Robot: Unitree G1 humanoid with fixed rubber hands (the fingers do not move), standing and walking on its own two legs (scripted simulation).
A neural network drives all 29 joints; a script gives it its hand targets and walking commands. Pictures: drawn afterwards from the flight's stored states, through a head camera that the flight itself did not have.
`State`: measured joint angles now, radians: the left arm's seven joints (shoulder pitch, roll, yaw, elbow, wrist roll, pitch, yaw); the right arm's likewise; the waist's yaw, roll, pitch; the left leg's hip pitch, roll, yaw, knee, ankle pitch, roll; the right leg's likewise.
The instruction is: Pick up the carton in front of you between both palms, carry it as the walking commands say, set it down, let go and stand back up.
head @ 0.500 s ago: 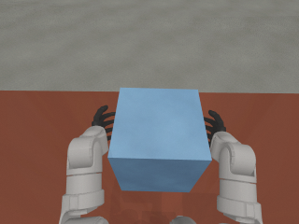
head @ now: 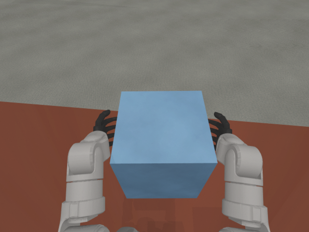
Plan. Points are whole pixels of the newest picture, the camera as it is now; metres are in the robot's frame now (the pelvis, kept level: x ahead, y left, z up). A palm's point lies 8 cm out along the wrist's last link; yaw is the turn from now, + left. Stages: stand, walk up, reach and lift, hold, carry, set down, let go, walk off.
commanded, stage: carry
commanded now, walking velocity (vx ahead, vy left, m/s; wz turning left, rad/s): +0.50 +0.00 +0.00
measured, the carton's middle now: (161, 148) +0.34 +0.02 +0.02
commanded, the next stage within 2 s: none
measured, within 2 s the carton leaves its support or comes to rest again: neither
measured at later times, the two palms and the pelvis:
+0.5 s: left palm (123, 72) +0.65 +0.18 +0.05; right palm (203, 79) +0.62 -0.12 +0.05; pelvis +0.31 +0.04 -0.05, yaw -2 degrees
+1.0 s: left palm (139, 44) +0.94 +0.15 +0.00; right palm (199, 46) +0.95 -0.15 +0.00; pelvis +0.62 +0.00 -0.10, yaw +0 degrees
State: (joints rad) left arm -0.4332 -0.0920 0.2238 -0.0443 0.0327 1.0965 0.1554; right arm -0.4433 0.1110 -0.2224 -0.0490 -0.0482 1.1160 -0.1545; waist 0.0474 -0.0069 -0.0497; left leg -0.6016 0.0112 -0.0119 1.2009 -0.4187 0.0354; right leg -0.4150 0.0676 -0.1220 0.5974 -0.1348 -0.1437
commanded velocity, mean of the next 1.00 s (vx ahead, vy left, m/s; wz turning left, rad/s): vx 0.50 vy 0.00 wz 0.00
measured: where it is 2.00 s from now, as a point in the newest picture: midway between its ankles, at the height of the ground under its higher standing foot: (162, 123)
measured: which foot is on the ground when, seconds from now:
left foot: up 0.00-0.32, down 0.34-0.86, up 0.88-1.00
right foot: down 0.00-0.32, up 0.34-0.84, down 0.86-1.00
